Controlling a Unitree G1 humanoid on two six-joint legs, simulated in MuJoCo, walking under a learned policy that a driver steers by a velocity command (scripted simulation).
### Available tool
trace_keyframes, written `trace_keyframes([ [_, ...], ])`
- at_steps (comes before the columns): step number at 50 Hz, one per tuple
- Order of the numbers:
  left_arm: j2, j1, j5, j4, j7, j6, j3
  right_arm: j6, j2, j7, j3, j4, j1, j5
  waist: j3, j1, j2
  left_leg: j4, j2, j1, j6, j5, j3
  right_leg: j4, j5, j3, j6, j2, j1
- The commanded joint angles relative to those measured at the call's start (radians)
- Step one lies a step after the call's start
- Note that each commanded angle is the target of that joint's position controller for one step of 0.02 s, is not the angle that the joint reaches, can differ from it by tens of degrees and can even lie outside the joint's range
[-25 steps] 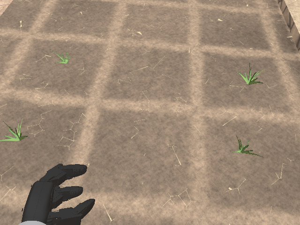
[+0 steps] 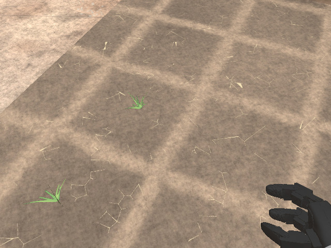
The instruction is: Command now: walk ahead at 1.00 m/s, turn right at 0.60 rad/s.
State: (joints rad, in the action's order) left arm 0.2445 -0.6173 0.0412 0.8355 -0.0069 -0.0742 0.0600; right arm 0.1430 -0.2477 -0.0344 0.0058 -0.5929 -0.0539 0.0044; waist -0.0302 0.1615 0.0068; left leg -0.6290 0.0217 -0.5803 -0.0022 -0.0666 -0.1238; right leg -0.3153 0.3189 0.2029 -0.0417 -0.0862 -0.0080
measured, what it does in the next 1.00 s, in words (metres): walks ahead, turning right: left foot, then right foot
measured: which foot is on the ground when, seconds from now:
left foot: up 0.00-0.06, down 0.08-0.48, up 0.50-0.96, down 0.98-1.00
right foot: down 0.00-0.10, up 0.12-0.48, down 0.50-1.00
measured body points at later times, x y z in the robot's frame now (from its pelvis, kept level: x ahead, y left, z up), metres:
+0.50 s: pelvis +0.42 -0.06 -0.05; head +0.43 -0.09 +0.40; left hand +0.75 +0.05 -0.08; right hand +0.27 -0.33 -0.18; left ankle +0.22 +0.17 -0.71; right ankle +0.55 -0.20 -0.74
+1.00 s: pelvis +0.85 -0.27 -0.04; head +0.87 -0.28 +0.41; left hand +1.03 -0.04 -0.17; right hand +0.90 -0.60 -0.10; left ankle +1.03 -0.31 -0.74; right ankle +0.57 -0.20 -0.71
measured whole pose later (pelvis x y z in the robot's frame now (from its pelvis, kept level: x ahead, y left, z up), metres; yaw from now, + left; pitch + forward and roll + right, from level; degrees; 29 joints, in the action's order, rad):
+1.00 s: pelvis +0.85 -0.27 -0.04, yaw -32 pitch +0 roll +0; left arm 0.32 -0.38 -0.05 0.81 0.00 -0.06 0.04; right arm 0.10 -0.29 -0.05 -0.02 -0.63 0.09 -0.04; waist -0.04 0.03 -0.01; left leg -0.59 -0.05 -0.58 -0.11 -0.02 0.07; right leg -0.53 0.46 -0.02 -0.07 -0.06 -0.21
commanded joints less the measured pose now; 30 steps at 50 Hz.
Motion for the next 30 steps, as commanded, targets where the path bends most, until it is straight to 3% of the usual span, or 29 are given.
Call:
trace_keyframes([
  [1,0.157,0.150,0.014,-0.116,0.009,-0.018,0.031,0.009,-0.117,0.010,-0.048,0.051,0.000,-0.015,-0.047,-0.143,-0.085,0.082,-0.034,0.386,0.014,0.065,0.036,0.115,-0.117,0.225,-0.141,0.206,0.354],
  [3,0.161,0.142,0.006,-0.109,0.006,-0.010,0.030,0.010,-0.169,0.028,-0.083,0.037,0.114,-0.019,0.042,-0.224,-0.083,0.120,-0.038,0.561,-0.017,-0.026,0.051,-0.125,-0.376,0.172,-0.086,0.149,0.329],
  [4,0.149,0.192,-0.013,-0.136,0.003,-0.009,0.022,0.007,-0.210,0.041,-0.104,0.004,0.322,-0.020,0.178,-0.337,-0.056,0.082,0.062,0.817,-0.060,-0.108,-0.026,-0.405,-0.373,0.117,-0.047,0.110,0.458],
  [5,0.028,0.104,-0.006,-0.164,0.006,-0.019,-0.015,-0.011,-0.293,0.049,-0.124,-0.029,0.521,-0.004,0.401,-0.343,0.192,0.147,0.335,1.149,-0.192,-0.435,-0.443,-0.787,0.023,0.014,-0.004,0.024,0.703],
  [6,0.024,0.068,0.042,-0.189,0.016,-0.021,-0.033,-0.021,-0.286,0.033,-0.122,-0.056,0.519,-0.012,0.414,-0.302,0.393,0.316,0.435,1.131,-0.252,-0.745,-0.802,-1.017,0.191,-0.041,-0.003,0.073,0.882],
  [7,0.087,0.168,0.043,-0.178,0.027,-0.013,-0.017,-0.026,-0.200,0.038,-0.106,-0.047,0.455,-0.017,0.213,-0.316,0.261,0.349,0.390,0.988,-0.220,-0.718,-0.698,-1.101,0.110,-0.067,-0.001,0.122,0.973],
  [8,0.105,0.249,0.021,-0.187,0.026,-0.006,-0.012,-0.032,-0.157,0.042,-0.095,-0.068,0.429,-0.013,0.104,-0.306,0.149,0.344,0.360,0.872,-0.197,-0.540,-0.521,-1.112,0.053,-0.098,-0.004,0.161,0.983],
  [9,0.099,0.294,0.001,-0.193,0.021,0.002,-0.009,-0.038,-0.119,0.041,-0.085,-0.082,0.392,0.004,0.038,-0.274,0.069,0.358,0.318,0.747,-0.186,-0.384,-0.386,-1.080,0.019,-0.106,-0.004,0.193,0.939],
  [10,0.075,0.319,-0.005,-0.206,0.012,0.013,-0.007,-0.039,-0.089,0.039,-0.077,-0.094,0.350,0.020,-0.017,-0.233,0.074,0.385,0.283,0.638,-0.174,-0.292,-0.281,-1.048,0.000,-0.097,-0.006,0.222,0.900],
  [11,0.047,0.331,0.003,-0.223,0.003,0.028,-0.012,-0.038,-0.070,0.037,-0.074,-0.106,0.313,0.020,-0.048,-0.199,0.104,0.408,0.276,0.561,-0.165,-0.231,-0.202,-1.027,0.004,-0.090,-0.005,0.252,0.875],
  [12,0.029,0.344,0.011,-0.236,-0.004,0.043,-0.016,-0.035,-0.055,0.034,-0.073,-0.114,0.283,0.009,-0.065,-0.177,0.101,0.430,0.274,0.513,-0.155,-0.173,-0.131,-1.004,0.016,-0.090,-0.002,0.273,0.870],
  [14,0.031,0.374,0.000,-0.267,-0.014,0.055,-0.021,-0.028,-0.079,0.036,-0.081,-0.120,0.238,-0.002,-0.080,-0.143,0.069,0.470,0.269,0.462,-0.150,-0.044,-0.005,-0.961,-0.063,-0.093,0.013,0.287,0.879],
  [16,0.052,0.402,-0.010,-0.285,-0.030,0.051,-0.024,-0.017,-0.129,0.043,-0.093,-0.119,0.194,-0.003,-0.090,-0.120,0.044,0.509,0.231,0.408,-0.129,0.016,0.140,-0.821,-0.227,-0.118,0.020,0.284,0.814],
  [19,0.077,0.523,-0.018,-0.304,-0.056,0.039,-0.023,-0.013,-0.203,0.046,-0.109,-0.142,0.251,-0.007,-0.113,-0.167,-0.046,0.547,0.179,0.427,-0.086,0.101,0.290,-0.549,-0.431,-0.239,-0.017,0.220,0.662],
  [21,0.115,0.548,-0.012,-0.317,-0.066,0.034,-0.008,-0.023,-0.265,0.042,-0.119,-0.151,0.296,-0.004,-0.081,-0.158,-0.006,0.471,0.188,0.527,-0.071,0.517,0.329,-0.468,-0.413,-0.325,-0.052,0.137,0.555],
  [22,0.153,0.527,-0.004,-0.318,-0.068,0.036,0.007,-0.035,-0.296,0.043,-0.125,-0.151,0.318,-0.004,-0.042,-0.130,0.040,0.375,0.196,0.602,-0.064,0.804,0.340,-0.467,-0.346,-0.366,-0.068,0.086,0.509],
  [23,0.191,0.448,0.006,-0.307,-0.067,0.042,0.025,-0.050,-0.326,0.045,-0.132,-0.146,0.321,-0.007,0.012,-0.070,0.090,0.218,0.212,0.638,-0.061,1.040,0.346,-0.478,-0.264,-0.390,-0.089,0.045,0.418],
  [24,0.245,0.278,0.010,-0.269,-0.063,0.051,0.054,-0.062,-0.345,0.045,-0.136,-0.132,0.304,-0.010,0.100,0.023,0.118,-0.013,0.225,0.586,-0.065,1.165,0.338,-0.485,-0.200,-0.390,-0.122,0.012,0.207],
  [25,0.314,0.031,0.008,-0.196,-0.048,0.067,0.093,-0.058,-0.322,0.047,-0.127,-0.116,0.271,-0.010,0.195,0.143,0.065,-0.350,0.191,0.371,-0.040,1.017,0.324,-0.424,-0.242,-0.310,-0.171,0.017,-0.162],
  [26,0.341,0.021,0.017,-0.153,-0.032,0.077,0.084,-0.037,-0.125,0.037,-0.069,-0.115,0.310,0.018,0.127,0.047,-0.234,-0.805,0.004,0.061,0.003,-0.321,0.285,-0.410,-0.228,-0.064,-0.220,0.133,-0.301],
  [27,0.385,0.134,-0.012,-0.239,-0.036,0.047,0.074,0.008,-0.086,0.025,-0.037,-0.017,0.432,-0.014,0.371,-0.108,-0.421,-1.041,-0.113,-0.236,0.002,-0.538,0.060,-0.123,0.191,0.589,-0.451,0.329,-0.511],
  [28,0.298,0.131,-0.019,-0.264,-0.036,0.031,0.068,0.039,-0.227,0.020,-0.057,-0.003,0.287,-0.029,0.343,-0.013,-0.194,-0.942,-0.043,-0.275,-0.040,-0.385,-0.036,0.045,0.396,0.691,-0.377,0.344,-0.446],
  [29,0.289,0.152,-0.029,-0.252,-0.036,0.011,0.064,0.047,-0.226,0.025,-0.058,0.026,0.200,-0.049,0.180,-0.043,-0.073,-0.842,-0.022,-0.281,-0.052,-0.320,-0.018,0.094,0.365,0.651,-0.339,0.328,-0.280],
  [30,0.279,0.220,-0.033,-0.254,-0.040,-0.006,0.059,0.046,-0.198,0.036,-0.050,0.009,0.197,-0.027,0.105,-0.109,0.083,-0.750,0.018,-0.204,-0.043,-0.272,-0.029,0.087,0.250,0.585,-0.313,0.301,-0.103],
])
